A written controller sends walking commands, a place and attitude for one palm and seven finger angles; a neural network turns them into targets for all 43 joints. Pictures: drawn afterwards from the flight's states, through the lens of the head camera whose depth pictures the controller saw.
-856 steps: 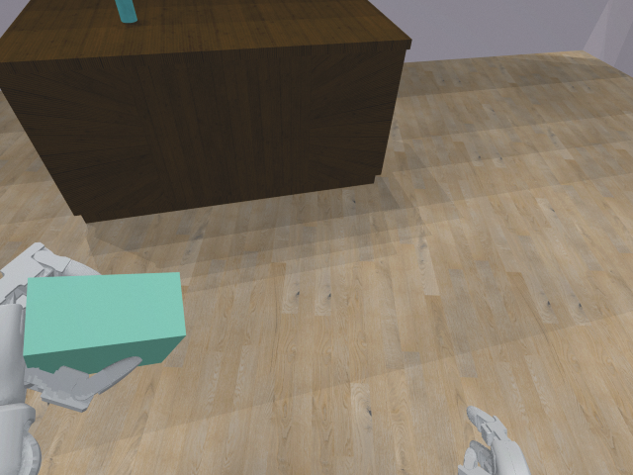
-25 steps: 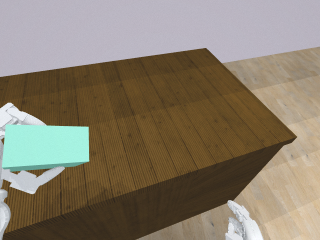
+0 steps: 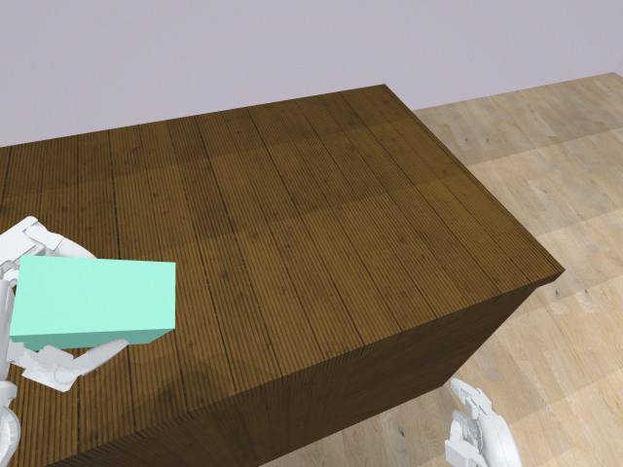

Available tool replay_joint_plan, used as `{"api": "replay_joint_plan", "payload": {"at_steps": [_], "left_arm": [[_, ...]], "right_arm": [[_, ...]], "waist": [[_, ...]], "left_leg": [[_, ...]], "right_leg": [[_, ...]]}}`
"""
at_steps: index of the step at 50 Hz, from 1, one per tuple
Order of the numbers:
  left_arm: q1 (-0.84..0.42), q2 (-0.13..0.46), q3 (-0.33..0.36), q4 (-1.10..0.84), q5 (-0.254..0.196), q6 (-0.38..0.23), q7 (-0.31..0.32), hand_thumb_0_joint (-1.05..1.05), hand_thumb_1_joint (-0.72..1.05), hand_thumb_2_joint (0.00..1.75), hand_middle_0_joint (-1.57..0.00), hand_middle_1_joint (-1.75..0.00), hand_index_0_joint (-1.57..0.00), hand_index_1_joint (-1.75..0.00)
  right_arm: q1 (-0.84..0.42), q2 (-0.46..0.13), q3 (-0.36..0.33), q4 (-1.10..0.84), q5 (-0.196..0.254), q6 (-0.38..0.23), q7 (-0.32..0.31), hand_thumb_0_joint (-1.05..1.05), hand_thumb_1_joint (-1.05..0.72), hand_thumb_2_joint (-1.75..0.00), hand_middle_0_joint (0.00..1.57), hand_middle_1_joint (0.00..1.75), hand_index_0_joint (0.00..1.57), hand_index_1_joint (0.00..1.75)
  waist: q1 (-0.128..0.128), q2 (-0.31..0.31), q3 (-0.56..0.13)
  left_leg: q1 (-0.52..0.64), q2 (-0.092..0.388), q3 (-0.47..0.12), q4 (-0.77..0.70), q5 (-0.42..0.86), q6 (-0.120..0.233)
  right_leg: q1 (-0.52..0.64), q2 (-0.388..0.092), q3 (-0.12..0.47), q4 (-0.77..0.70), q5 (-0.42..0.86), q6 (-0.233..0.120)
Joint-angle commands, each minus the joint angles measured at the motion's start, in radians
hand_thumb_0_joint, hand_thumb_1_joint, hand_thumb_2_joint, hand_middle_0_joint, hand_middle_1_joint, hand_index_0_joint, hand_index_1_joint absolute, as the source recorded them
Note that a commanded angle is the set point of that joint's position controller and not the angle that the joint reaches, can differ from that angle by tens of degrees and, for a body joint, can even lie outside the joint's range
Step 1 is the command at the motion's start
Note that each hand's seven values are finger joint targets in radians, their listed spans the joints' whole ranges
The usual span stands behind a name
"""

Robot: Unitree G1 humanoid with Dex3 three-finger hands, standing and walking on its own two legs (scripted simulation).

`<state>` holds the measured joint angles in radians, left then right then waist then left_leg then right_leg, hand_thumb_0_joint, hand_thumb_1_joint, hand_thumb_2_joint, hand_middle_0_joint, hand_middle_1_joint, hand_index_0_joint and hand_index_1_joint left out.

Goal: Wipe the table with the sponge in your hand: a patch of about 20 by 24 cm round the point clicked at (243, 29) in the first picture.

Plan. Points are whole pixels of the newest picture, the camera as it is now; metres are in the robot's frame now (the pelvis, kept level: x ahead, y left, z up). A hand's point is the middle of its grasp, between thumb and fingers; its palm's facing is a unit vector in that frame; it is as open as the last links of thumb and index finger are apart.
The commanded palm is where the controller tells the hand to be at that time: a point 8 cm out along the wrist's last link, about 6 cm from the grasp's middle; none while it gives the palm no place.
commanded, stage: come to a stop and stand still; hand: left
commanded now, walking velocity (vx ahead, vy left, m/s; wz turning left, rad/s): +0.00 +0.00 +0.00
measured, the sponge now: (118, 307) +0.23 +0.22 +0.14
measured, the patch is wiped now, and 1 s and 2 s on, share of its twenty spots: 0.00 0.00 0.00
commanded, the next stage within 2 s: look again from close up in 0.44 s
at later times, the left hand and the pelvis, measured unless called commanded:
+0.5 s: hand (108, 315) +0.22 +0.22 +0.15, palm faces +0.36 -0.84 -0.40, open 10.3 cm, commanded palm +0.16 +0.25 +0.17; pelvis +0.00 -0.03 +0.00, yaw +0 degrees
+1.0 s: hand (52, 270) +0.24 +0.26 +0.19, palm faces +0.42 -0.75 -0.51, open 10.3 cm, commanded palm +0.16 +0.26 +0.18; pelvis -0.01 -0.02 +0.00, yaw +2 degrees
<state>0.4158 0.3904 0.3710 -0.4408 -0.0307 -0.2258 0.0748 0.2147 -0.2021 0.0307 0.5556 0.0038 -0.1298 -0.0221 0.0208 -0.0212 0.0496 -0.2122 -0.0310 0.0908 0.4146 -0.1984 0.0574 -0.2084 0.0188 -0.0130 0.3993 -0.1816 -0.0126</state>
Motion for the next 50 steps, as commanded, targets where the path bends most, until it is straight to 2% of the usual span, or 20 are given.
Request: {"api": "replay_joint_plan", "payload": {"at_steps": [1,4,5,9,10,12,20,24,25,29,30,34,43,44,45,46,47,48,49,50], "left_arm": [[-0.055,0.137,0.07,-0.196,-0.022,-0.045,0.014,0.0,0.1,1.3,-1.2,-1.6,-1.2,-1.6],[-0.076,0.175,0.098,-0.245,-0.017,-0.034,0.028,0.0,0.1,1.3,-1.2,-1.6,-1.2,-1.6],[-0.068,0.144,0.072,-0.232,-0.023,-0.039,0.025,0.0,0.1,1.3,-1.2,-1.6,-1.2,-1.6],[-0.071,0.197,0.12,-0.28,-0.023,-0.03,0.038,0.0,0.1,1.3,-1.2,-1.6,-1.2,-1.6],[-0.057,0.158,0.091,-0.253,-0.029,-0.033,0.034,0.0,0.1,1.3,-1.2,-1.6,-1.2,-1.6],[-0.048,0.166,0.1,-0.241,-0.031,-0.029,0.034,0.0,0.1,1.3,-1.2,-1.6,-1.2,-1.6],[-0.032,0.13,0.065,-0.149,-0.032,-0.003,0.03,0.0,0.1,1.3,-1.2,-1.6,-1.2,-1.6],[-0.071,0.158,0.072,-0.202,-0.024,0.008,0.035,0.0,0.1,1.3,-1.2,-1.6,-1.2,-1.6],[-0.069,0.139,0.055,-0.184,-0.027,0.003,0.033,0.0,0.1,1.3,-1.2,-1.6,-1.2,-1.6],[-0.094,0.189,0.089,-0.256,-0.021,0.001,0.043,0.0,0.1,1.3,-1.2,-1.6,-1.2,-1.6],[-0.081,0.154,0.064,-0.232,-0.025,-0.004,0.04,0.0,0.1,1.3,-1.2,-1.6,-1.2,-1.6],[-0.056,0.182,0.094,-0.252,-0.023,-0.002,0.043,0.0,0.1,1.3,-1.2,-1.6,-1.2,-1.6],[-0.041,0.145,0.066,-0.182,-0.023,0.003,0.031,0.0,0.1,1.3,-1.2,-1.6,-1.2,-1.6],[-0.97,0.892,0.344,-0.606,0.002,-0.153,0.045,0.0,0.1,1.3,-1.2,-1.6,-1.2,-1.6],[-0.678,0.431,0.257,-0.013,0.126,0.075,-0.006,0.0,0.1,1.3,-1.2,-1.6,-1.2,-1.6],[-0.53,0.328,0.113,0.015,0.064,0.104,-0.025,0.0,0.1,1.3,-1.2,-1.6,-1.2,-1.6],[-0.36,0.317,0.144,-0.016,0.058,0.122,-0.032,0.0,0.1,1.3,-1.2,-1.6,-1.2,-1.6],[-0.32,0.164,0.012,-0.109,0.02,0.157,-0.06,0.0,0.1,1.3,-1.2,-1.6,-1.2,-1.6],[-0.264,0.088,-0.033,-0.114,-0.028,0.204,-0.072,0.0,0.1,1.3,-1.2,-1.6,-1.2,-1.6],[-0.199,0.112,-0.024,-0.092,-0.038,0.237,-0.072,0.0,0.1,1.3,-1.2,-1.6,-1.2,-1.6]], "right_arm": [[-0.081,-0.129,-0.052,-0.16,0.011,-0.049,-0.016,0.0,-0.9,-0.9,0.2,0.3,0.2,0.3],[-0.107,-0.125,-0.046,-0.159,0.016,-0.047,-0.022,0.0,-0.9,-0.9,0.2,0.3,0.2,0.3],[-0.097,-0.126,-0.043,-0.157,0.006,-0.045,-0.023,0.0,-0.9,-0.9,0.2,0.3,0.2,0.3],[-0.105,-0.123,-0.048,-0.154,0.016,-0.051,-0.028,0.0,-0.9,-0.9,0.2,0.3,0.2,0.3],[-0.093,-0.122,-0.045,-0.152,0.009,-0.048,-0.027,0.0,-0.9,-0.9,0.2,0.3,0.2,0.3],[-0.087,-0.124,-0.052,-0.153,0.014,-0.051,-0.028,0.0,-0.9,-0.9,0.2,0.3,0.2,0.3],[-0.093,-0.13,-0.047,-0.142,0.015,-0.033,-0.031,0.0,-0.9,-0.9,0.2,0.3,0.2,0.3],[-0.114,-0.128,-0.049,-0.146,0.023,-0.035,-0.032,0.0,-0.9,-0.9,0.2,0.3,0.2,0.3],[-0.105,-0.128,-0.043,-0.145,0.016,-0.034,-0.032,0.0,-0.9,-0.9,0.2,0.3,0.2,0.3],[-0.119,-0.127,-0.045,-0.146,0.02,-0.039,-0.035,0.0,-0.9,-0.9,0.2,0.3,0.2,0.3],[-0.107,-0.128,-0.042,-0.146,0.014,-0.039,-0.035,0.0,-0.9,-0.9,0.2,0.3,0.2,0.3],[-0.112,-0.125,-0.046,-0.145,0.02,-0.043,-0.035,0.0,-0.9,-0.9,0.2,0.3,0.2,0.3],[-0.089,-0.129,-0.05,-0.144,0.018,-0.037,-0.035,0.0,-0.9,-0.9,0.2,0.3,0.2,0.3],[0.064,-0.196,0.095,-0.264,0.106,-0.004,-0.1,0.0,-0.9,-0.9,0.2,0.3,0.2,0.3],[-0.126,-0.109,-0.064,-0.074,-0.038,-0.052,-0.076,0.0,-0.9,-0.9,0.2,0.3,0.2,0.3],[-0.105,-0.177,-0.054,-0.103,-0.035,-0.064,-0.021,0.0,-0.9,-0.9,0.2,0.3,0.2,0.3],[-0.094,-0.215,-0.075,-0.093,-0.021,-0.053,-0.01,0.0,-0.9,-0.9,0.2,0.3,0.2,0.3],[-0.168,-0.175,-0.052,-0.13,-0.005,-0.063,-0.017,0.0,-0.9,-0.9,0.2,0.3,0.2,0.3],[-0.212,-0.151,-0.034,-0.129,0.024,-0.069,-0.011,0.0,-0.9,-0.9,0.2,0.3,0.2,0.3],[-0.191,-0.174,-0.037,-0.099,0.021,-0.066,-0.012,0.0,-0.9,-0.9,0.2,0.3,0.2,0.3]], "waist": [[0.001,0.058,-0.185],[0.0,0.068,-0.184],[0.003,0.048,-0.188],[0.0,0.105,-0.199],[0.001,0.093,-0.199],[-0.001,0.108,-0.194],[-0.002,0.017,-0.169],[-0.001,0.053,-0.163],[0.0,0.03,-0.162],[0.001,0.095,-0.172],[0.002,0.078,-0.164],[0.0,0.108,-0.177],[0.0,0.052,-0.159],[-0.06,0.333,-0.084],[0.041,0.256,-0.206],[-0.019,0.141,-0.128],[0.04,0.165,-0.272],[0.058,0.199,-0.32],[0.061,0.209,-0.331],[0.071,0.189,-0.249]], "left_leg": [[0.087,0.142,-0.161,-0.057,0.202,-0.082],[0.089,0.132,-0.152,-0.048,0.144,-0.062],[0.074,0.132,-0.152,-0.045,0.123,-0.048],[0.081,0.122,-0.147,-0.025,0.132,-0.043],[0.075,0.123,-0.147,-0.027,0.131,-0.039],[0.077,0.124,-0.148,-0.023,0.139,-0.04],[0.071,0.127,-0.147,-0.036,0.086,-0.026],[0.082,0.127,-0.144,-0.039,0.089,-0.026],[0.069,0.126,-0.146,-0.043,0.073,-0.022],[0.078,0.124,-0.153,-0.052,0.074,-0.027],[0.062,0.127,-0.155,-0.058,0.062,-0.024],[0.079,0.129,-0.158,-0.062,0.069,-0.031],[0.065,0.144,-0.169,-0.078,0.035,-0.029],[-0.247,0.098,-0.159,-0.084,-0.146,0.013],[0.035,0.049,-0.055,0.016,0.099,-0.05],[0.054,0.051,-0.096,-0.011,0.214,-0.077],[0.159,0.071,-0.09,0.004,0.272,-0.078],[0.195,0.057,-0.093,0.011,0.254,-0.078],[0.205,0.072,-0.109,0.004,0.127,-0.077],[0.141,0.068,-0.117,-0.02,0.045,-0.081]], "right_leg": [[0.034,-0.094,0.096,-0.039,0.199,-0.031],[0.024,-0.108,0.127,-0.059,0.181,-0.032],[0.032,-0.109,0.124,-0.069,0.172,-0.031],[0.039,-0.12,0.153,-0.075,0.204,-0.035],[0.042,-0.116,0.14,-0.078,0.198,-0.035],[0.041,-0.117,0.149,-0.081,0.214,-0.035],[0.002,-0.113,0.144,-0.125,0.133,-0.015],[-0.006,-0.116,0.154,-0.126,0.132,-0.014],[-0.002,-0.114,0.143,-0.133,0.107,-0.012],[0.009,-0.113,0.147,-0.121,0.112,-0.021],[0.012,-0.109,0.133,-0.122,0.092,-0.02],[0.013,-0.109,0.141,-0.112,0.104,-0.026],[-0.001,-0.103,0.136,-0.122,0.079,-0.025],[0.157,-0.013,0.057,0.035,-0.061,0.05],[0.06,-0.023,-0.001,0.033,-0.023,-0.035],[-0.036,0.005,-0.067,-0.007,0.059,-0.037],[-0.035,0.017,-0.06,0.036,0.083,-0.033],[-0.032,0.009,-0.059,0.053,0.085,-0.029],[-0.057,0.013,-0.049,0.06,0.036,-0.024],[-0.05,0.002,-0.064,0.051,0.024,-0.022]]}}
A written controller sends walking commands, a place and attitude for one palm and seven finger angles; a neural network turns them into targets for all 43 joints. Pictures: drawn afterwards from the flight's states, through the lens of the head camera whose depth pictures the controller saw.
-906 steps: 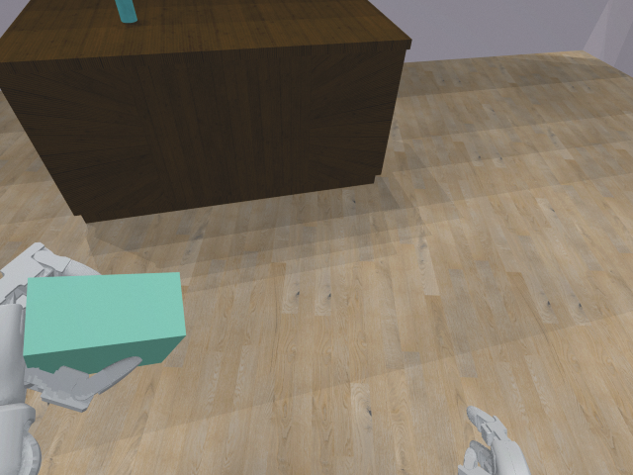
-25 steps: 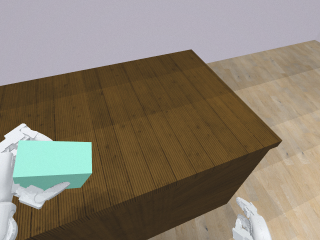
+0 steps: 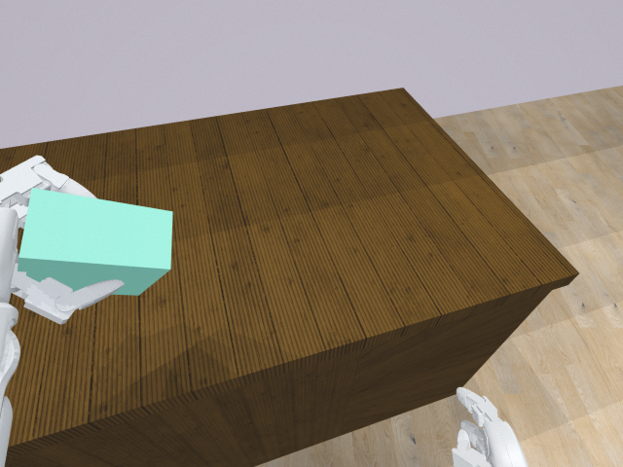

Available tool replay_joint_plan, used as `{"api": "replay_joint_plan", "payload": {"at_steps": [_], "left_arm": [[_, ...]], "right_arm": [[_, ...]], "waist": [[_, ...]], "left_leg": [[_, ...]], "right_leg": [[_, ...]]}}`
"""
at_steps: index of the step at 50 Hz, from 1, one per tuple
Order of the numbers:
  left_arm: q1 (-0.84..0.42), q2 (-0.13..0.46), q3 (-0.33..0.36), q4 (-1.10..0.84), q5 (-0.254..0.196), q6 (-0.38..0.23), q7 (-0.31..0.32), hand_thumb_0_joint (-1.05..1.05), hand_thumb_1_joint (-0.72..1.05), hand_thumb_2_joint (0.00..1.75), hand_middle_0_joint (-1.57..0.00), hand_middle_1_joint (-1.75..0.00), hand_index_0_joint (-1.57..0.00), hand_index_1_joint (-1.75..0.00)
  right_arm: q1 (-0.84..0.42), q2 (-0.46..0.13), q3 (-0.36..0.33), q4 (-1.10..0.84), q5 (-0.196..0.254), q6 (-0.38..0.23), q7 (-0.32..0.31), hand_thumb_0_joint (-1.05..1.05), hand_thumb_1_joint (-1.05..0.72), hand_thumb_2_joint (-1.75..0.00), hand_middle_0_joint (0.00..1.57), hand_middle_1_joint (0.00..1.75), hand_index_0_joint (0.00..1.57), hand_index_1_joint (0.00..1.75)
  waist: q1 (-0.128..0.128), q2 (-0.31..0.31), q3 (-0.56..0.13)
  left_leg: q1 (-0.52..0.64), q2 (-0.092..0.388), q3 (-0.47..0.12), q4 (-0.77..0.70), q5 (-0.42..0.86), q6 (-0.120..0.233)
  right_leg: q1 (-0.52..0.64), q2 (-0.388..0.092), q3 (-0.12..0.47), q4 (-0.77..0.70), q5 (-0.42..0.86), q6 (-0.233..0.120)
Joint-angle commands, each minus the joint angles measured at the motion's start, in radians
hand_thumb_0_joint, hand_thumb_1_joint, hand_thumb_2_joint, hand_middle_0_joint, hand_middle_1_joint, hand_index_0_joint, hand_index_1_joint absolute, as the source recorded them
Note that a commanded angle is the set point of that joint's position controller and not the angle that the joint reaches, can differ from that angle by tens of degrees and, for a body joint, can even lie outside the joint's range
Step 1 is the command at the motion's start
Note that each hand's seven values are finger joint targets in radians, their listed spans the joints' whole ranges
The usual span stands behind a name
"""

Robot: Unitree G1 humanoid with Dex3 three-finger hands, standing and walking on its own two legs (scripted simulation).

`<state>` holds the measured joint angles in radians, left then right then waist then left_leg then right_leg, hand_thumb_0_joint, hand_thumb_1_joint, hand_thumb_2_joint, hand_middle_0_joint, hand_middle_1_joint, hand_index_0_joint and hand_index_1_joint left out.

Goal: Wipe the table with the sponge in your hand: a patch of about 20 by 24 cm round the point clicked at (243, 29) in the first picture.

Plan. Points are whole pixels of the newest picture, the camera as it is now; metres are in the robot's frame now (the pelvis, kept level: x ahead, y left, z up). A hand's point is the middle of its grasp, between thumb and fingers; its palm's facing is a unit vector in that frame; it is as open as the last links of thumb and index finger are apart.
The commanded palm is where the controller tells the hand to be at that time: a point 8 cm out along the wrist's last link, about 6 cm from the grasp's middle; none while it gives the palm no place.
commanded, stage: turn the palm down, sponge in hand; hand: left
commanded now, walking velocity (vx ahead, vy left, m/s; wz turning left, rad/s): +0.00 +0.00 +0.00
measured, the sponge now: (115, 252) +0.27 +0.24 +0.17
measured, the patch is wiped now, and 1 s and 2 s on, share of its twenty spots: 0.00 0.00 0.00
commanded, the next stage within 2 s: none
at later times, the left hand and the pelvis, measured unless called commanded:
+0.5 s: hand (112, 293) +0.24 +0.23 +0.15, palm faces +0.27 -0.58 -0.77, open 10.3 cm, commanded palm +0.19 +0.26 +0.19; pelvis +0.01 -0.03 +0.00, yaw +0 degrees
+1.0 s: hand (149, 287) +0.25 +0.20 +0.15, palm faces +0.17 -0.35 -0.92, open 10.3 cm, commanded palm +0.22 +0.23 +0.20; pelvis +0.02 -0.05 -0.01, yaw -5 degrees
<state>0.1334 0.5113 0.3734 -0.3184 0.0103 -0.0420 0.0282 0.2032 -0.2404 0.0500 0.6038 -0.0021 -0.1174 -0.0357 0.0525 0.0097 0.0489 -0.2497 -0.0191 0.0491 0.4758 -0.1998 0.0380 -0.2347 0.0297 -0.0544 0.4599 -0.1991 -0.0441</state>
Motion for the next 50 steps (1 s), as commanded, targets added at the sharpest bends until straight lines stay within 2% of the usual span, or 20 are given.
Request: {"api": "replay_joint_plan", "payload": {"at_steps": [1,3,4,5,8,9,12,14,15,20,23,28,29,30,34,35,40,44,49,50], "left_arm": [[0.104,-0.01,-0.05,-0.232,-0.069,0.079,-0.032,0.0,0.1,1.3,-1.2,-1.6,-1.2,-1.6],[0.138,0.061,-0.037,-0.253,0.014,0.125,-0.029,0.0,0.1,1.3,-1.2,-1.6,-1.2,-1.6],[0.088,0.133,-0.003,-0.312,0.064,0.137,-0.011,0.0,0.1,1.3,-1.2,-1.6,-1.2,-1.6],[0.047,0.126,-0.021,-0.349,0.107,0.135,0.006,0.0,0.1,1.3,-1.2,-1.6,-1.2,-1.6],[0.015,0.177,0.071,-0.349,0.139,0.089,0.078,0.0,0.1,1.3,-1.2,-1.6,-1.2,-1.6],[-0.084,0.252,0.124,-0.419,0.144,0.064,0.105,0.0,0.1,1.3,-1.2,-1.6,-1.2,-1.6],[-0.089,0.16,0.056,-0.362,0.168,0.029,0.145,0.0,0.1,1.3,-1.2,-1.6,-1.2,-1.6],[-0.136,0.21,0.05,-0.374,0.21,0.048,0.145,0.0,0.1,1.3,-1.2,-1.6,-1.2,-1.6],[-0.115,0.168,0.003,-0.342,0.227,0.074,0.135,0.0,0.1,1.3,-1.2,-1.6,-1.2,-1.6],[-0.091,0.148,-0.107,-0.267,0.261,0.244,0.018,0.0,0.1,1.3,-1.2,-1.6,-1.2,-1.6],[-0.05,0.235,-0.039,-0.268,0.273,0.273,-0.036,0.0,0.1,1.3,-1.2,-1.6,-1.2,-1.6],[0.023,0.294,0.079,-0.346,0.292,0.185,-0.01,0.0,0.1,1.3,-1.2,-1.6,-1.2,-1.6],[0.019,0.342,0.125,-0.369,0.299,0.174,0.01,0.0,0.1,1.3,-1.2,-1.6,-1.2,-1.6],[0.035,0.272,0.077,-0.358,0.301,0.17,0.019,0.0,0.1,1.3,-1.2,-1.6,-1.2,-1.6],[0.072,0.324,0.104,-0.287,0.33,0.217,0.038,0.0,0.1,1.3,-1.2,-1.6,-1.2,-1.6],[0.064,0.272,0.038,-0.256,0.332,0.24,0.028,0.0,0.1,1.3,-1.2,-1.6,-1.2,-1.6],[-0.037,0.289,-0.038,-0.248,0.391,0.273,-0.002,0.0,0.1,1.3,-1.2,-1.6,-1.2,-1.6],[-0.071,0.378,0.017,-0.321,0.448,0.229,0.004,0.0,0.1,1.3,-1.2,-1.6,-1.2,-1.6],[-0.035,0.408,0.077,-0.305,0.489,0.218,0.048,0.0,0.1,1.3,-1.2,-1.6,-1.2,-1.6],[-0.036,0.357,0.039,-0.273,0.494,0.235,0.052,0.0,0.1,1.3,-1.2,-1.6,-1.2,-1.6]], "right_arm": [[-0.185,-0.137,-0.054,-0.145,0.029,-0.076,0.004,0.0,-0.9,-0.9,0.2,0.3,0.2,0.3],[-0.21,-0.144,-0.045,-0.164,0.032,-0.054,0.008,0.0,-0.9,-0.9,0.2,0.3,0.2,0.3],[-0.238,-0.142,-0.037,-0.183,0.041,-0.04,0.008,0.0,-0.9,-0.9,0.2,0.3,0.2,0.3],[-0.248,-0.13,-0.034,-0.198,0.024,-0.032,0.006,0.0,-0.9,-0.9,0.2,0.3,0.2,0.3],[-0.252,-0.122,-0.039,-0.186,0.003,-0.017,-0.013,0.0,-0.9,-0.9,0.2,0.3,0.2,0.3],[-0.259,-0.121,-0.041,-0.183,0.007,-0.016,-0.021,0.0,-0.9,-0.9,0.2,0.3,0.2,0.3],[-0.245,-0.096,-0.039,-0.154,-0.008,-0.022,-0.026,0.0,-0.9,-0.9,0.2,0.3,0.2,0.3],[-0.241,-0.1,-0.037,-0.148,-0.005,-0.015,-0.028,0.0,-0.9,-0.9,0.2,0.3,0.2,0.3],[-0.24,-0.092,-0.034,-0.148,-0.007,-0.012,-0.028,0.0,-0.9,-0.9,0.2,0.3,0.2,0.3],[-0.256,-0.107,-0.024,-0.169,0.024,0.03,-0.062,0.0,-0.9,-0.9,0.2,0.3,0.2,0.3],[-0.25,-0.117,-0.028,-0.183,0.029,0.044,-0.083,0.0,-0.9,-0.9,0.2,0.3,0.2,0.3],[-0.237,-0.103,-0.038,-0.188,0.018,0.037,-0.079,0.0,-0.9,-0.9,0.2,0.3,0.2,0.3],[-0.257,-0.102,-0.038,-0.181,0.023,0.033,-0.074,0.0,-0.9,-0.9,0.2,0.3,0.2,0.3],[-0.246,-0.092,-0.037,-0.189,0.019,0.032,-0.07,0.0,-0.9,-0.9,0.2,0.3,0.2,0.3],[-0.239,-0.116,-0.049,-0.169,0.031,0.043,-0.073,0.0,-0.9,-0.9,0.2,0.3,0.2,0.3],[-0.233,-0.118,-0.049,-0.175,0.034,0.05,-0.075,0.0,-0.9,-0.9,0.2,0.3,0.2,0.3],[-0.274,-0.129,-0.054,-0.186,0.045,0.049,-0.099,0.0,-0.9,-0.9,0.2,0.3,0.2,0.3],[-0.305,-0.124,-0.055,-0.185,0.043,0.031,-0.106,0.0,-0.9,-0.9,0.2,0.3,0.2,0.3],[-0.307,-0.12,-0.054,-0.164,0.038,0.027,-0.094,0.0,-0.9,-0.9,0.2,0.3,0.2,0.3],[-0.298,-0.116,-0.056,-0.161,0.034,0.034,-0.091,0.0,-0.9,-0.9,0.2,0.3,0.2,0.3]], "waist": [[0.035,0.104,-0.216],[0.031,0.013,-0.138],[0.032,0.033,-0.132],[0.022,0.026,-0.117],[0.011,-0.058,-0.129],[0.013,-0.024,-0.159],[0.012,0.09,-0.187],[0.008,0.193,-0.203],[0.009,0.217,-0.21],[0.002,0.085,-0.156],[0.025,-0.049,-0.167],[0.061,-0.026,-0.234],[0.071,0.06,-0.219],[0.068,0.068,-0.23],[0.058,0.087,-0.161],[0.043,0.07,-0.142],[0.026,0.027,-0.134],[0.047,0.0,-0.192],[0.069,0.045,-0.231],[0.066,0.06,-0.232]], "left_leg": [[0.138,0.047,-0.086,-0.097,0.006,-0.057],[0.051,0.043,-0.084,-0.119,-0.045,-0.04],[0.043,0.041,-0.074,-0.122,-0.065,-0.03],[0.029,0.038,-0.083,-0.126,-0.073,-0.03],[0.025,0.038,-0.09,-0.093,-0.109,-0.019],[0.038,0.037,-0.093,-0.089,-0.146,-0.016],[0.066,0.034,-0.087,-0.058,-0.094,-0.029],[0.082,0.026,-0.076,-0.046,-0.08,-0.026],[0.083,0.025,-0.073,-0.043,-0.051,-0.027],[0.07,0.02,-0.054,-0.046,-0.025,-0.007],[0.079,0.021,-0.045,-0.03,0.033,0.004],[0.111,0.019,-0.041,0.009,0.165,-0.001],[0.12,0.011,-0.04,0.016,0.171,-0.005],[0.11,0.014,-0.033,0.022,0.182,-0.008],[0.068,0.013,-0.036,0.05,0.146,-0.012],[0.05,0.017,-0.034,0.053,0.122,-0.011],[0.041,0.011,-0.045,0.084,0.07,-0.004],[0.052,0.001,-0.069,0.096,0.086,-0.003],[0.035,-0.014,-0.095,0.087,0.107,-0.008],[0.027,-0.012,-0.091,0.083,0.113,-0.007]], "right_leg": [[-0.007,-0.012,-0.028,-0.008,0.045,0.011],[-0.008,-0.008,-0.026,-0.006,0.007,0.015],[-0.009,-0.003,-0.01,-0.005,-0.016,0.014],[-0.02,-0.004,-0.01,0.002,-0.033,0.014],[-0.058,0.0,-0.002,0.008,-0.097,0.024],[-0.07,0.001,0.018,0.007,-0.127,0.024],[-0.079,-0.004,0.019,0.017,-0.094,0.016],[-0.076,-0.01,0.044,0.008,-0.083,0.006],[-0.058,-0.015,0.038,0.007,-0.061,0.002],[-0.019,-0.021,0.057,-0.053,-0.064,0.009],[0.015,-0.027,0.081,-0.078,-0.055,0.024],[0.056,-0.031,0.119,-0.056,0.105,0.024],[0.049,-0.027,0.154,-0.064,0.104,0.01],[0.065,-0.037,0.14,-0.052,0.129,0.011],[0.038,-0.057,0.222,-0.072,0.108,0.01],[0.035,-0.068,0.228,-0.084,0.079,0.016],[0.014,-0.088,0.3,-0.115,-0.067,0.022],[0.04,-0.091,0.351,-0.099,-0.049,0.016],[0.069,-0.073,0.338,-0.052,0.054,0.001],[0.073,-0.073,0.308,-0.045,0.076,0.003]]}}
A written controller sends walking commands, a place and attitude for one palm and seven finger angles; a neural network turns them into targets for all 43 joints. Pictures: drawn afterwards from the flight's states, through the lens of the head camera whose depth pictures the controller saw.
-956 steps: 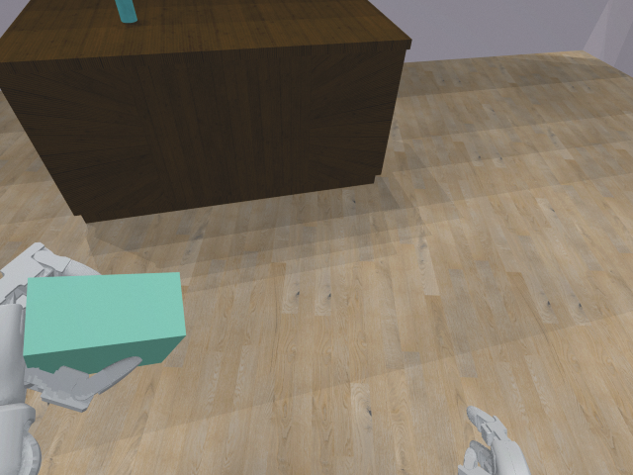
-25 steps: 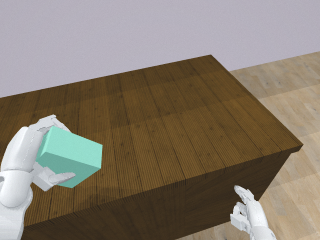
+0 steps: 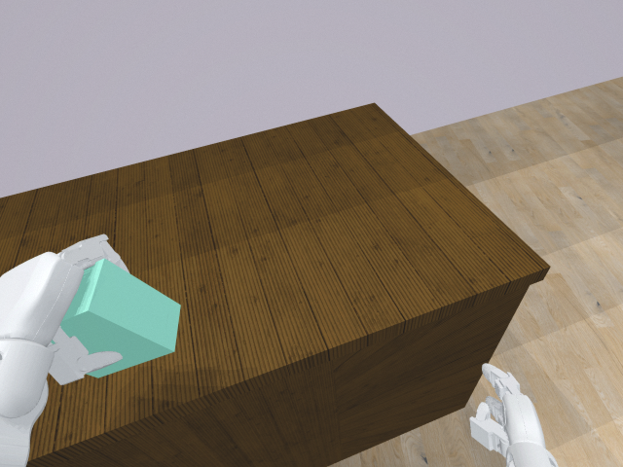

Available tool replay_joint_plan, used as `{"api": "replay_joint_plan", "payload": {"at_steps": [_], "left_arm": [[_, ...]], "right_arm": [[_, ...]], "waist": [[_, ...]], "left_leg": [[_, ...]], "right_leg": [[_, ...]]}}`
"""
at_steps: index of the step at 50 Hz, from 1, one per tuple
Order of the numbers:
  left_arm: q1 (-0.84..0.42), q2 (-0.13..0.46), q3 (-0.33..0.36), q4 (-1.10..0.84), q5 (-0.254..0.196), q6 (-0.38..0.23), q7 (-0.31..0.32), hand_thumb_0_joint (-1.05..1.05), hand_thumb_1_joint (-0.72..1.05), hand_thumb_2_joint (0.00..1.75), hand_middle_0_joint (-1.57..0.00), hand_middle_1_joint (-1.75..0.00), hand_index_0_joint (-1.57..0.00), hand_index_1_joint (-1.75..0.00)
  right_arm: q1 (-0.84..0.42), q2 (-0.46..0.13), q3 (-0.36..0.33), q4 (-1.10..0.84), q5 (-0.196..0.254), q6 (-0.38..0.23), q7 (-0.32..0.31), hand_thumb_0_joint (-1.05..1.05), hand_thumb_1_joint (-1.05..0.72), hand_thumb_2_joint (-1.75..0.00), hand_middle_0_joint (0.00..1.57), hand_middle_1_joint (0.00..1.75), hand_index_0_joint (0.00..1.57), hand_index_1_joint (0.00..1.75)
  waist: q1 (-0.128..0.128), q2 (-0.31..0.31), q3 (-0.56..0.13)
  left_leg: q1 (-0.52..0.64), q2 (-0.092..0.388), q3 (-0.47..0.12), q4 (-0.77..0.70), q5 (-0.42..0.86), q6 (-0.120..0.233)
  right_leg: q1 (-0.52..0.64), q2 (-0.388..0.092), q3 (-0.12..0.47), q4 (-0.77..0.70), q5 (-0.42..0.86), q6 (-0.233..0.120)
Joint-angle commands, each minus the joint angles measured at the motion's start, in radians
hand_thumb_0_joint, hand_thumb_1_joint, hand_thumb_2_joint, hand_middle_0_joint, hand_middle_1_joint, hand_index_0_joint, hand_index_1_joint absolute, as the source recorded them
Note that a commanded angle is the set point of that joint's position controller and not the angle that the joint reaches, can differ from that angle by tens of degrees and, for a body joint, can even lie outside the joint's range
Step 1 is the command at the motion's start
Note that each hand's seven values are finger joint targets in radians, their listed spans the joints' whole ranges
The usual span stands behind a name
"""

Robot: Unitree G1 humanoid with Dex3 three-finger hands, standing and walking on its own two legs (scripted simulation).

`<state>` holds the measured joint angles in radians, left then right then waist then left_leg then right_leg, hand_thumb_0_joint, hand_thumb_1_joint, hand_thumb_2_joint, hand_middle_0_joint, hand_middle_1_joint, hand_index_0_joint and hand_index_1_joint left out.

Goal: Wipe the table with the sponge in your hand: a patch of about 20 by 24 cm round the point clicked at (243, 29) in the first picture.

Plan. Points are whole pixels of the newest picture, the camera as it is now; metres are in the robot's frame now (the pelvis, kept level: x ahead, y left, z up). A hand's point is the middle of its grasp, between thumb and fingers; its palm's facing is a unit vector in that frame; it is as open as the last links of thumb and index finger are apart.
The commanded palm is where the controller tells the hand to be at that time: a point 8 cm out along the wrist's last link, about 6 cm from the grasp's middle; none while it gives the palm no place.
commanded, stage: turn the palm down, sponge in hand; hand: left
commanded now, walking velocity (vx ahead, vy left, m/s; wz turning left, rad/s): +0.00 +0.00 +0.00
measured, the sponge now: (114, 329) +0.22 +0.27 +0.11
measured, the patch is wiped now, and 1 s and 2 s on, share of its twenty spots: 0.00 0.00 0.00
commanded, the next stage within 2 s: move the sponge above the wiping area in 1.08 s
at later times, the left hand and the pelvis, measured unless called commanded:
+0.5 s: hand (58, 299) +0.22 +0.32 +0.16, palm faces +0.18 -0.13 -0.97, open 10.3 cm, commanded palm +0.18 +0.32 +0.22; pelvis -0.01 +0.04 +0.01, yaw +0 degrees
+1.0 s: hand (22, 284) +0.23 +0.36 +0.17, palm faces +0.20 -0.05 -0.98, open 10.3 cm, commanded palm +0.18 +0.34 +0.22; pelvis -0.01 +0.06 +0.01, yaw +0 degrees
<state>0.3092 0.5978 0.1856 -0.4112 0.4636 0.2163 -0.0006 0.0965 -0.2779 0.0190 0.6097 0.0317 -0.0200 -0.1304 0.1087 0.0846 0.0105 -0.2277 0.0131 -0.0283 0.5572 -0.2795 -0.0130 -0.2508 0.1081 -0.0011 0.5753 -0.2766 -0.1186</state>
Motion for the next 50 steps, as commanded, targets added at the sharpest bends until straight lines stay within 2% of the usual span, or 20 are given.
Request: {"api": "replay_joint_plan", "payload": {"at_steps": [1,4,5,9,10,15,17,19,20,24,25,29,30,35,39,40,41,44,45,50], "left_arm": [[-0.197,0.291,0.246,-0.174,0.041,-0.006,0.088,0.0,0.1,1.3,-1.2,-1.6,-1.2,-1.6],[-0.203,0.292,0.236,-0.126,0.056,0.09,0.093,0.0,0.1,1.3,-1.2,-1.6,-1.2,-1.6],[-0.189,0.241,0.18,-0.09,0.06,0.126,0.08,0.0,0.1,1.3,-1.2,-1.6,-1.2,-1.6],[-0.249,0.252,0.12,-0.101,0.117,0.233,0.025,0.0,0.1,1.3,-1.2,-1.6,-1.2,-1.6],[-0.235,0.213,0.069,-0.085,0.124,0.244,0.008,0.0,0.1,1.3,-1.2,-1.6,-1.2,-1.6],[-0.375,0.224,0.007,-0.169,0.236,0.208,-0.026,0.0,0.1,1.3,-1.2,-1.6,-1.2,-1.6],[-0.378,0.257,0.038,-0.187,0.282,0.17,-0.015,0.0,0.1,1.3,-1.2,-1.6,-1.2,-1.6],[-0.446,0.318,0.091,-0.235,0.326,0.148,0.013,0.0,0.1,1.3,-1.2,-1.6,-1.2,-1.6],[-0.433,0.261,0.056,-0.204,0.335,0.145,0.023,0.0,0.1,1.3,-1.2,-1.6,-1.2,-1.6],[-0.483,0.285,0.093,-0.134,0.366,0.189,0.062,0.0,0.1,1.3,-1.2,-1.6,-1.2,-1.6],[-0.475,0.224,0.042,-0.08,0.367,0.216,0.059,0.0,0.1,1.3,-1.2,-1.6,-1.2,-1.6],[-0.486,0.167,-0.029,-0.041,0.353,0.284,0.014,0.0,0.1,1.3,-1.2,-1.6,-1.2,-1.6],[-0.446,0.102,-0.088,-0.012,0.345,0.293,-0.005,0.0,0.1,1.3,-1.2,-1.6,-1.2,-1.6],[-0.472,0.1,-0.128,-0.068,0.397,0.293,-0.046,0.0,0.1,1.3,-1.2,-1.6,-1.2,-1.6],[-0.566,0.266,-0.012,-0.169,0.469,0.258,-0.034,0.0,0.1,1.3,-1.2,-1.6,-1.2,-1.6],[-0.56,0.226,-0.039,-0.161,0.476,0.252,-0.03,0.0,0.1,1.3,-1.2,-1.6,-1.2,-1.6],[-0.558,0.265,-0.005,-0.155,0.494,0.239,-0.019,0.0,0.1,1.3,-1.2,-1.6,-1.2,-1.6],[-0.567,0.296,0.041,-0.137,0.498,0.234,0.008,0.0,0.1,1.3,-1.2,-1.6,-1.2,-1.6],[-0.559,0.217,-0.019,-0.092,0.481,0.247,0.008,0.0,0.1,1.3,-1.2,-1.6,-1.2,-1.6],[-0.479,0.118,-0.084,-0.001,0.387,0.305,-0.024,0.0,0.1,1.3,-1.2,-1.6,-1.2,-1.6]], "right_arm": [[-0.185,-0.081,-0.027,-0.165,0.002,-0.061,0.004,0.0,-0.9,-0.9,0.2,0.3,0.2,0.3],[-0.234,-0.086,-0.022,-0.162,0.013,-0.041,0.013,0.0,-0.9,-0.9,0.2,0.3,0.2,0.3],[-0.22,-0.09,-0.023,-0.171,0.01,-0.029,0.015,0.0,-0.9,-0.9,0.2,0.3,0.2,0.3],[-0.281,-0.095,-0.004,-0.186,0.028,-0.009,0.02,0.0,-0.9,-0.9,0.2,0.3,0.2,0.3],[-0.267,-0.094,-0.005,-0.194,0.027,-0.007,0.018,0.0,-0.9,-0.9,0.2,0.3,0.2,0.3],[-0.294,-0.081,0.006,-0.202,0.02,-0.033,0.006,0.0,-0.9,-0.9,0.2,0.3,0.2,0.3],[-0.284,-0.075,0.005,-0.189,0.008,-0.043,0.003,0.0,-0.9,-0.9,0.2,0.3,0.2,0.3],[-0.313,-0.071,0.012,-0.177,0.002,-0.051,0.006,0.0,-0.9,-0.9,0.2,0.3,0.2,0.3],[-0.305,-0.06,0.01,-0.171,-0.003,-0.052,0.008,0.0,-0.9,-0.9,0.2,0.3,0.2,0.3],[-0.338,-0.069,0.011,-0.135,0.001,-0.037,0.027,0.0,-0.9,-0.9,0.2,0.3,0.2,0.3],[-0.337,-0.066,0.01,-0.131,0.001,-0.03,0.031,0.0,-0.9,-0.9,0.2,0.3,0.2,0.3],[-0.385,-0.067,0.022,-0.129,0.021,-0.011,0.034,0.0,-0.9,-0.9,0.2,0.3,0.2,0.3],[-0.363,-0.064,0.02,-0.132,0.022,-0.008,0.034,0.0,-0.9,-0.9,0.2,0.3,0.2,0.3],[-0.377,-0.059,0.027,-0.149,0.022,-0.012,0.033,0.0,-0.9,-0.9,0.2,0.3,0.2,0.3],[-0.397,-0.067,0.027,-0.14,0.003,-0.017,0.033,0.0,-0.9,-0.9,0.2,0.3,0.2,0.3],[-0.381,-0.053,0.027,-0.143,-0.002,-0.019,0.037,0.0,-0.9,-0.9,0.2,0.3,0.2,0.3],[-0.378,-0.055,0.027,-0.13,-0.006,-0.02,0.042,0.0,-0.9,-0.9,0.2,0.3,0.2,0.3],[-0.392,-0.059,0.022,-0.112,-0.01,-0.018,0.053,0.0,-0.9,-0.9,0.2,0.3,0.2,0.3],[-0.391,-0.051,0.025,-0.112,-0.008,-0.016,0.057,0.0,-0.9,-0.9,0.2,0.3,0.2,0.3],[-0.395,-0.062,0.021,-0.11,0.016,-0.008,0.057,0.0,-0.9,-0.9,0.2,0.3,0.2,0.3]], "waist": [[0.017,0.0,-0.197],[0.026,-0.018,-0.149],[0.016,-0.048,-0.148],[0.015,-0.078,-0.141],[0.001,-0.091,-0.131],[-0.001,-0.045,-0.15],[0.011,-0.043,-0.188],[0.031,0.024,-0.217],[0.027,0.028,-0.222],[0.047,0.056,-0.203],[0.043,0.047,-0.197],[0.03,-0.002,-0.134],[0.019,-0.037,-0.123],[0.02,-0.009,-0.157],[0.047,0.071,-0.232],[0.046,0.055,-0.25],[0.052,0.069,-0.263],[0.065,0.083,-0.249],[0.055,0.06,-0.227],[0.036,-0.031,-0.154]], "left_leg": [[-0.004,-0.042,-0.02,-0.004,0.188,0.04],[-0.021,-0.048,-0.015,-0.01,0.182,0.036],[-0.033,-0.04,-0.007,-0.013,0.185,0.039],[-0.025,-0.051,-0.004,-0.034,0.185,0.046],[-0.031,-0.048,0.001,-0.038,0.172,0.052],[0.033,-0.052,-0.024,-0.077,0.134,0.063],[0.061,-0.055,-0.037,-0.087,0.157,0.06],[0.091,-0.056,-0.054,-0.11,0.164,0.055],[0.09,-0.053,-0.05,-0.112,0.181,0.055],[0.079,-0.046,-0.078,-0.155,0.187,0.034],[0.067,-0.042,-0.068,-0.16,0.184,0.033],[0.063,-0.041,-0.076,-0.197,0.133,0.032],[0.055,-0.037,-0.069,-0.199,0.123,0.037],[0.055,-0.031,-0.093,-0.23,0.098,0.047],[0.056,-0.031,-0.118,-0.24,0.11,0.059],[0.062,-0.036,-0.114,-0.23,0.152,0.057],[0.084,-0.035,-0.121,-0.226,0.189,0.051],[0.097,-0.033,-0.135,-0.218,0.233,0.045],[0.103,-0.037,-0.119,-0.211,0.253,0.041],[0.082,-0.036,-0.097,-0.218,0.172,0.035]], "right_leg": [[0.095,-0.156,0.26,-0.154,0.158,0.079],[0.089,-0.152,0.275,-0.161,0.143,0.073],[0.105,-0.153,0.24,-0.154,0.171,0.083],[0.095,-0.139,0.23,-0.15,0.16,0.086],[0.096,-0.137,0.207,-0.155,0.15,0.093],[0.048,-0.121,0.186,-0.181,0.002,0.079],[0.063,-0.119,0.189,-0.182,0.013,0.071],[0.076,-0.103,0.2,-0.18,0.007,0.049],[0.091,-0.101,0.163,-0.173,0.034,0.047],[0.11,-0.093,0.185,-0.179,0.058,0.024],[0.114,-0.096,0.152,-0.177,0.068,0.03],[0.082,-0.089,0.151,-0.2,0.045,0.037],[0.087,-0.089,0.116,-0.201,0.053,0.046],[0.122,-0.083,0.099,-0.175,0.075,0.043],[0.201,-0.068,0.155,-0.143,0.091,0.03],[0.211,-0.074,0.127,-0.139,0.103,0.03],[0.204,-0.075,0.143,-0.144,0.114,0.026],[0.204,-0.068,0.187,-0.161,0.134,0.007],[0.181,-0.079,0.154,-0.172,0.147,0.011],[0.124,-0.091,0.133,-0.215,0.108,0.034]]}}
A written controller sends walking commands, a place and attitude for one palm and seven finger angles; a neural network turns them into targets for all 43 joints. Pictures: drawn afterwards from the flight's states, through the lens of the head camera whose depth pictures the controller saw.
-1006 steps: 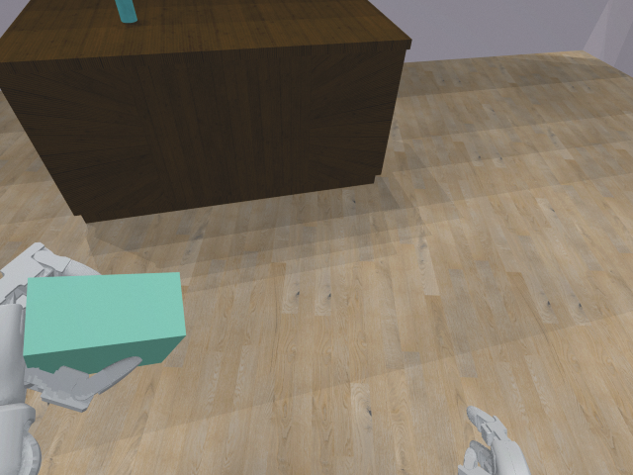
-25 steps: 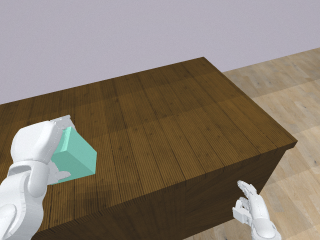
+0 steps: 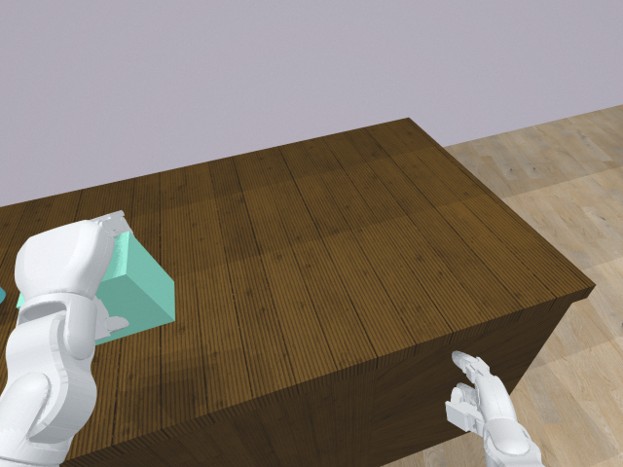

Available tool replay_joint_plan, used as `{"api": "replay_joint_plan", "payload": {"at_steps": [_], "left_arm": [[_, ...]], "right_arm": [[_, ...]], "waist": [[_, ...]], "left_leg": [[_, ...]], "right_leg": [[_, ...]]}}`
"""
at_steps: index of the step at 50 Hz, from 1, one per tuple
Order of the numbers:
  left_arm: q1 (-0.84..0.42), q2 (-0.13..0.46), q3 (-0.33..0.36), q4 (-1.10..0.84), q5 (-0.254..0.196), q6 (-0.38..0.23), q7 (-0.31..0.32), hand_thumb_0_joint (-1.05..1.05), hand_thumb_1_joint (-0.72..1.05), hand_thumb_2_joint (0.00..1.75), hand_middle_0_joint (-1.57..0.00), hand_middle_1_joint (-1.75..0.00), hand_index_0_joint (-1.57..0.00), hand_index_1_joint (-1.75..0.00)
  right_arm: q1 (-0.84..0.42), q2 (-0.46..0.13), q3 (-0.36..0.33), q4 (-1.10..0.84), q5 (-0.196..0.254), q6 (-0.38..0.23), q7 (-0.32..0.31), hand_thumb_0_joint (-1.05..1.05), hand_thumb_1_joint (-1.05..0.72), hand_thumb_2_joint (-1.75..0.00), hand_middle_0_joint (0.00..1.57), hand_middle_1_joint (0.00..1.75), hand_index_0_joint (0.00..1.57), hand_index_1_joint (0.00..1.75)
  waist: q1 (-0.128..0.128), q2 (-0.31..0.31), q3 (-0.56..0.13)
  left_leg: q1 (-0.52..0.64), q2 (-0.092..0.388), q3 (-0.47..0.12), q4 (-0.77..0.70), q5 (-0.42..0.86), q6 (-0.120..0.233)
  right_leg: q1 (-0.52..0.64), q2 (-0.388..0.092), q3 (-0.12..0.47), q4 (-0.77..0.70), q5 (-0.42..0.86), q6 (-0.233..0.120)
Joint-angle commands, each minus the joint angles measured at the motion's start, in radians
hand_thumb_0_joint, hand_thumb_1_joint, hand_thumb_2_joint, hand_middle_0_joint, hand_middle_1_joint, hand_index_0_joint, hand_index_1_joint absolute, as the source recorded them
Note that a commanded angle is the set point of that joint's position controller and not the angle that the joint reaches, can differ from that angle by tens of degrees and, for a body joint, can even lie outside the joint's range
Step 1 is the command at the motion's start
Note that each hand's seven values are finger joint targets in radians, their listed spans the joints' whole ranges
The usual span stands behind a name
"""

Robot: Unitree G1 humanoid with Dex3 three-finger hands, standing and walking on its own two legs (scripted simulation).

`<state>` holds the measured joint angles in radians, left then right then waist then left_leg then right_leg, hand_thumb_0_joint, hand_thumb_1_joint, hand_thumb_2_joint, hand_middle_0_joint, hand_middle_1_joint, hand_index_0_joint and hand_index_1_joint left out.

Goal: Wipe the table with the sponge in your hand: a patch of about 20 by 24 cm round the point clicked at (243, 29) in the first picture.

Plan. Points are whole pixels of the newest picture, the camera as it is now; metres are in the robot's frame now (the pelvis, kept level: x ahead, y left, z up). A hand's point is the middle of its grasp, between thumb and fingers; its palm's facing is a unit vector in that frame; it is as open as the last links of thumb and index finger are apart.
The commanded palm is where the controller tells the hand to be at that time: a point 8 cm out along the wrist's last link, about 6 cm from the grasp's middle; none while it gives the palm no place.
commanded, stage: turn the palm down, sponge in hand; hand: left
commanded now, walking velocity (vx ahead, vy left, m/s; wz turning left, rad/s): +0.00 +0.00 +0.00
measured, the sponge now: (115, 300) +0.24 +0.30 +0.12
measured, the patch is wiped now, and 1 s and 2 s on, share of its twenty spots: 0.00 0.00 0.00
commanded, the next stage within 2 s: move the sponge above the wiping area in 0.08 s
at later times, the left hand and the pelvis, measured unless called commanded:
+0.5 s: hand (111, 293) +0.23 +0.29 +0.14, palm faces +0.12 -0.07 -0.99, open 10.3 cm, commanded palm +0.19 +0.28 +0.20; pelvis +0.01 -0.02 +0.00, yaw +0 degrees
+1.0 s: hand (134, 299) +0.25 +0.28 +0.11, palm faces +0.03 -0.09 -1.00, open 10.3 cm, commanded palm +0.21 +0.27 +0.18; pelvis +0.01 -0.02 +0.00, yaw +1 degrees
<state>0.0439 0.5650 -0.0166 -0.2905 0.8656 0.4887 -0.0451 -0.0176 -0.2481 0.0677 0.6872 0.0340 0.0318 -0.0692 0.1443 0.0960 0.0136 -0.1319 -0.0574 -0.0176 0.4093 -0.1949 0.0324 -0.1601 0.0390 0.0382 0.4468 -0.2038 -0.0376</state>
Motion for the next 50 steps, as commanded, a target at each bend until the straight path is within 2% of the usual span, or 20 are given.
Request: {"api": "replay_joint_plan", "payload": {"at_steps": [1,5,9,10,14,16,19,20,25,27,29,31,34,35,39,41,44,45,49,50], "left_arm": [[-0.194,0.133,0.098,-0.142,-0.025,0.031,0.012,0.0,0.1,1.3,-1.2,-1.6,-1.2,-1.6],[-0.194,0.133,0.072,-0.19,0.001,0.035,-0.014,0.0,0.1,1.3,-1.2,-1.6,-1.2,-1.6],[-0.267,0.299,0.192,-0.264,0.061,0.011,-0.001,0.0,0.1,1.3,-1.2,-1.6,-1.2,-1.6],[-0.254,0.249,0.155,-0.24,0.064,0.005,0.003,0.0,0.1,1.3,-1.2,-1.6,-1.2,-1.6],[-0.291,0.327,0.233,-0.176,0.085,-0.019,0.039,0.0,0.1,1.3,-1.2,-1.6,-1.2,-1.6],[-0.267,0.249,0.184,-0.131,0.052,-0.024,0.043,0.0,0.1,1.3,-1.2,-1.6,-1.2,-1.6],[-0.218,0.244,0.189,-0.132,0.02,-0.008,0.031,0.0,0.1,1.3,-1.2,-1.6,-1.2,-1.6],[-0.161,0.171,0.132,-0.116,0.003,0.0,0.018,0.0,0.1,1.3,-1.2,-1.6,-1.2,-1.6],[-0.135,0.171,0.095,-0.117,0.012,0.017,-0.029,0.0,0.1,1.3,-1.2,-1.6,-1.2,-1.6],[-0.196,0.244,0.136,-0.1,0.042,0.001,-0.037,0.0,0.1,1.3,-1.2,-1.6,-1.2,-1.6],[-0.245,0.304,0.192,-0.161,0.052,-0.041,-0.015,0.0,0.1,1.3,-1.2,-1.6,-1.2,-1.6],[-0.244,0.278,0.182,-0.152,0.061,-0.087,0.002,0.0,0.1,1.3,-1.2,-1.6,-1.2,-1.6],[-0.26,0.332,0.246,-0.155,0.06,-0.126,0.043,0.0,0.1,1.3,-1.2,-1.6,-1.2,-1.6],[-0.271,0.254,0.185,-0.108,0.056,-0.124,0.046,0.0,0.1,1.3,-1.2,-1.6,-1.2,-1.6],[-0.249,0.278,0.221,-0.042,0.032,-0.097,0.072,0.0,0.1,1.3,-1.2,-1.6,-1.2,-1.6],[-0.227,0.198,0.146,-0.022,0.021,-0.069,0.057,0.0,0.1,1.3,-1.2,-1.6,-1.2,-1.6],[-0.259,0.212,0.134,-0.021,0.03,-0.035,0.037,0.0,0.1,1.3,-1.2,-1.6,-1.2,-1.6],[-0.207,0.15,0.084,-0.01,0.024,-0.032,0.025,0.0,0.1,1.3,-1.2,-1.6,-1.2,-1.6],[-0.274,0.22,0.123,-0.074,0.054,-0.064,0.016,0.0,0.1,1.3,-1.2,-1.6,-1.2,-1.6],[-0.243,0.179,0.095,-0.064,0.058,-0.072,0.016,0.0,0.1,1.3,-1.2,-1.6,-1.2,-1.6]], "right_arm": [[-0.271,-0.086,-0.03,-0.192,0.022,-0.058,-0.003,0.0,-0.9,-0.9,0.2,0.3,0.2,0.3],[-0.272,-0.09,-0.027,-0.214,0.019,-0.058,-0.008,0.0,-0.9,-0.9,0.2,0.3,0.2,0.3],[-0.286,-0.1,-0.024,-0.209,0.004,-0.057,-0.014,0.0,-0.9,-0.9,0.2,0.3,0.2,0.3],[-0.269,-0.086,-0.023,-0.215,0.001,-0.059,-0.014,0.0,-0.9,-0.9,0.2,0.3,0.2,0.3],[-0.264,-0.094,-0.03,-0.18,-0.002,-0.061,-0.013,0.0,-0.9,-0.9,0.2,0.3,0.2,0.3],[-0.247,-0.082,-0.032,-0.18,0.004,-0.065,-0.011,0.0,-0.9,-0.9,0.2,0.3,0.2,0.3],[-0.28,-0.094,-0.034,-0.18,0.011,-0.066,-0.007,0.0,-0.9,-0.9,0.2,0.3,0.2,0.3],[-0.267,-0.09,-0.037,-0.19,0.012,-0.067,-0.004,0.0,-0.9,-0.9,0.2,0.3,0.2,0.3],[-0.252,-0.1,-0.037,-0.2,0.016,-0.061,-0.009,0.0,-0.9,-0.9,0.2,0.3,0.2,0.3],[-0.246,-0.104,-0.027,-0.195,0.012,-0.055,-0.016,0.0,-0.9,-0.9,0.2,0.3,0.2,0.3],[-0.255,-0.103,-0.034,-0.194,0.008,-0.065,-0.025,0.0,-0.9,-0.9,0.2,0.3,0.2,0.3],[-0.228,-0.088,-0.032,-0.197,0.001,-0.075,-0.029,0.0,-0.9,-0.9,0.2,0.3,0.2,0.3],[-0.23,-0.097,-0.039,-0.18,-0.002,-0.086,-0.032,0.0,-0.9,-0.9,0.2,0.3,0.2,0.3],[-0.225,-0.088,-0.036,-0.182,-0.003,-0.089,-0.032,0.0,-0.9,-0.9,0.2,0.3,0.2,0.3],[-0.229,-0.104,-0.047,-0.16,0.008,-0.087,-0.026,0.0,-0.9,-0.9,0.2,0.3,0.2,0.3],[-0.228,-0.098,-0.048,-0.169,0.011,-0.081,-0.023,0.0,-0.9,-0.9,0.2,0.3,0.2,0.3],[-0.257,-0.108,-0.041,-0.175,0.017,-0.08,-0.022,0.0,-0.9,-0.9,0.2,0.3,0.2,0.3],[-0.238,-0.105,-0.048,-0.182,0.013,-0.08,-0.023,0.0,-0.9,-0.9,0.2,0.3,0.2,0.3],[-0.246,-0.105,-0.044,-0.182,0.01,-0.082,-0.023,0.0,-0.9,-0.9,0.2,0.3,0.2,0.3],[-0.233,-0.097,-0.043,-0.194,0.004,-0.086,-0.023,0.0,-0.9,-0.9,0.2,0.3,0.2,0.3]], "waist": [[-0.011,-0.038,-0.145],[-0.014,-0.011,-0.181],[0.007,0.0,-0.241],[0.001,-0.016,-0.242],[0.011,-0.007,-0.213],[0.002,-0.038,-0.222],[0.007,-0.02,-0.215],[-0.003,-0.031,-0.204],[-0.021,-0.052,-0.182],[-0.019,-0.09,-0.175],[-0.017,-0.062,-0.19],[-0.012,-0.047,-0.222],[-0.001,0.01,-0.218],[-0.007,0.014,-0.206],[-0.007,0.014,-0.167],[-0.018,-0.01,-0.169],[-0.016,-0.03,-0.179],[-0.022,-0.036,-0.193],[-0.017,-0.062,-0.221],[-0.011,-0.065,-0.23]], "left_leg": [[-0.018,0.035,-0.105,-0.073,0.082,-0.013],[-0.024,0.029,-0.101,-0.07,0.069,0.001],[-0.007,0.023,-0.116,-0.061,0.096,0.009],[-0.01,0.02,-0.106,-0.054,0.111,0.009],[0.009,0.018,-0.115,-0.045,0.113,0.001],[0.017,0.015,-0.102,-0.035,0.147,-0.002],[0.023,0.011,-0.102,-0.026,0.154,-0.004],[0.007,0.014,-0.091,-0.021,0.157,0.0],[-0.016,0.012,-0.085,-0.016,0.129,0.01],[-0.012,0.006,-0.095,-0.018,0.123,0.009],[0.007,0.005,-0.094,-0.008,0.103,0.012],[0.028,0.001,-0.094,-0.005,0.138,0.012],[0.052,0.0,-0.103,-0.008,0.137,0.007],[0.041,0.001,-0.099,-0.012,0.136,0.005],[0.017,0.005,-0.094,-0.022,0.107,-0.004],[0.004,0.007,-0.087,-0.025,0.114,-0.004],[0.006,0.005,-0.093,-0.033,0.113,-0.002],[0.001,0.007,-0.084,-0.027,0.121,0.006],[0.026,0.008,-0.099,-0.03,0.124,0.008],[0.022,0.006,-0.095,-0.028,0.137,0.012]], "right_leg": [[0.028,-0.024,0.09,-0.09,0.025,-0.041],[0.053,-0.018,0.087,-0.069,0.033,-0.045],[0.094,-0.009,0.151,-0.058,0.03,-0.055],[0.096,-0.017,0.117,-0.058,0.022,-0.05],[0.062,-0.012,0.178,-0.091,0.001,-0.066],[0.071,-0.026,0.147,-0.09,0.049,-0.055],[0.061,-0.024,0.171,-0.091,0.08,-0.058],[0.069,-0.032,0.132,-0.084,0.103,-0.048],[0.057,-0.035,0.13,-0.082,0.091,-0.039],[0.041,-0.04,0.144,-0.089,0.075,-0.034],[0.04,-0.029,0.186,-0.1,0.035,-0.045],[0.058,-0.037,0.158,-0.093,0.066,-0.042],[0.046,-0.025,0.199,-0.111,0.057,-0.06],[0.045,-0.032,0.16,-0.11,0.053,-0.056],[0.034,-0.03,0.189,-0.123,0.034,-0.061],[0.043,-0.04,0.152,-0.114,0.053,-0.047],[0.04,-0.032,0.163,-0.106,0.052,-0.052],[0.058,-0.034,0.124,-0.097,0.071,-0.043],[0.051,-0.025,0.152,-0.095,0.068,-0.048],[0.066,-0.03,0.117,-0.086,0.082,-0.044]]}}
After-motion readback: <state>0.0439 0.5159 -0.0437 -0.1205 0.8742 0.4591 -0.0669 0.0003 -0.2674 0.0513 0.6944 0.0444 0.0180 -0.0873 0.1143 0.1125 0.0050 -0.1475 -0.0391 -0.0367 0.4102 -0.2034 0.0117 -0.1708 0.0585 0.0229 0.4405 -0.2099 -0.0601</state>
